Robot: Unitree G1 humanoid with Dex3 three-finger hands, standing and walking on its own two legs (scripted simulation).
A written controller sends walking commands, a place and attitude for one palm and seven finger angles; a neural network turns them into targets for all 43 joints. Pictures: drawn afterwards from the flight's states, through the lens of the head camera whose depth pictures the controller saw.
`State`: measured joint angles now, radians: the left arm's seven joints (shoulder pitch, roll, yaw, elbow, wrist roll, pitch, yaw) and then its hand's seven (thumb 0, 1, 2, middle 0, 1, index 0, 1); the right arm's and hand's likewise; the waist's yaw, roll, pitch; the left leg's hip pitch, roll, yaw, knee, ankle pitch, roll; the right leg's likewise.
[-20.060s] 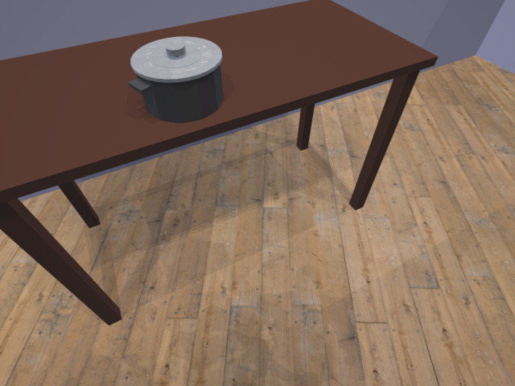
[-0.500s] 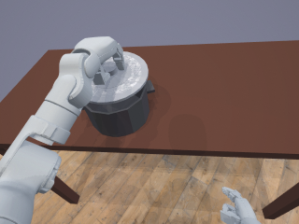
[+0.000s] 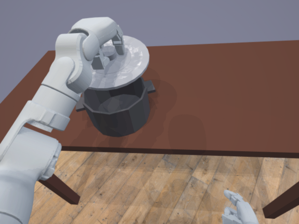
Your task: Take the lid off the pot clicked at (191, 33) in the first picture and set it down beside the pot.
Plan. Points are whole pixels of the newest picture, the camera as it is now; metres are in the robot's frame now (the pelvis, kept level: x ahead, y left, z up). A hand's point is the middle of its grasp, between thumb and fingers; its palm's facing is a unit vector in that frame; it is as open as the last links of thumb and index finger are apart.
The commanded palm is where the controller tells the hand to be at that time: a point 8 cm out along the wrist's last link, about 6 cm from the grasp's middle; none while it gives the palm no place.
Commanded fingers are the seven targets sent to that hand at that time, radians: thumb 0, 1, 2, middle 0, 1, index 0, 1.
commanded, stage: lift the lid straight up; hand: left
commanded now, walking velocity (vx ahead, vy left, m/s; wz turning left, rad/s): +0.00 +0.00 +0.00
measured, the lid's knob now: (108, 53) +0.47 +0.12 +0.24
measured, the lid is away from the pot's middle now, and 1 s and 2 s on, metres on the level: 0.01 0.03 0.15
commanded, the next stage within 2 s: move the lid sideways beside the pot in 0.68 s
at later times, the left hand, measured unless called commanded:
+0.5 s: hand (93, 35) +0.45 +0.13 +0.30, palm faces -0.04 -0.02 -1.00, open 7.0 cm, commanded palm +0.41 +0.13 +0.38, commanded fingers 0.00 0.48 1.24 -0.94 -0.72 -0.98 -0.76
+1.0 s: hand (83, 35) +0.44 +0.15 +0.31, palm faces -0.04 -0.03 -1.00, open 7.0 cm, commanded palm +0.40 +0.16 +0.38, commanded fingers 0.00 0.48 1.24 -0.94 -0.72 -0.98 -0.76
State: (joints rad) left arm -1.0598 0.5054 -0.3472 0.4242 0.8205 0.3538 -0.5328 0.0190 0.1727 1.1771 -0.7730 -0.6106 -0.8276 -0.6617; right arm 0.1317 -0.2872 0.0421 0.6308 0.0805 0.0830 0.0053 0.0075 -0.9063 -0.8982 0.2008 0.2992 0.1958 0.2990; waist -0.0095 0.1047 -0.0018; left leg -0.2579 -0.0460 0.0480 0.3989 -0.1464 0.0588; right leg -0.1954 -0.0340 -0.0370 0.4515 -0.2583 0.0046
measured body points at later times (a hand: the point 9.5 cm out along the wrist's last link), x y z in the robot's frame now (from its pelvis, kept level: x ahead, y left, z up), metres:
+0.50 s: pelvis +0.01 +0.00 +0.00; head +0.02 -0.04 +0.45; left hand +0.44 +0.13 +0.36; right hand +0.19 -0.24 -0.11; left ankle +0.04 +0.08 -0.74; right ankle -0.01 -0.12 -0.74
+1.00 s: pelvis +0.01 +0.00 +0.00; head +0.01 -0.04 +0.45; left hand +0.44 +0.15 +0.36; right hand +0.19 -0.23 -0.11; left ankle +0.04 +0.08 -0.74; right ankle -0.01 -0.12 -0.74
